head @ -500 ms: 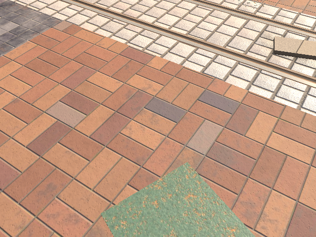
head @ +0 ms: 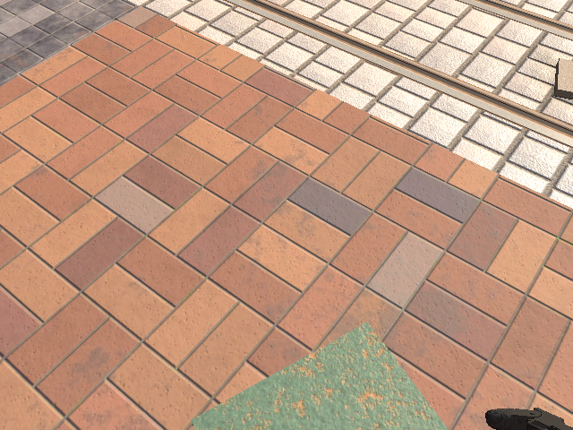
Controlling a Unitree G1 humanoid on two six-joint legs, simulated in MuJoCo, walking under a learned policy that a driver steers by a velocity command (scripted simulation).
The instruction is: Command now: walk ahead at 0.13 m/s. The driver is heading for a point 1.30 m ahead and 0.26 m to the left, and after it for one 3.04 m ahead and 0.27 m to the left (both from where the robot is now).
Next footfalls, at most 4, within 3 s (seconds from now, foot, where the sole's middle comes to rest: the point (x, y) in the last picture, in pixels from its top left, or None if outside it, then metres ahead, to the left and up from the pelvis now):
0.44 right None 0.17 -0.13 -0.76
0.74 left None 0.22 0.11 -0.76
1.18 right None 0.41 -0.18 -0.76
1.70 left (267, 344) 0.67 0.13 -0.76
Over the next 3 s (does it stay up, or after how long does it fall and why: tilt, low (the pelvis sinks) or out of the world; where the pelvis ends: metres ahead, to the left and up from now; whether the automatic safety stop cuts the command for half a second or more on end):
stays up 1.18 0.35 0.02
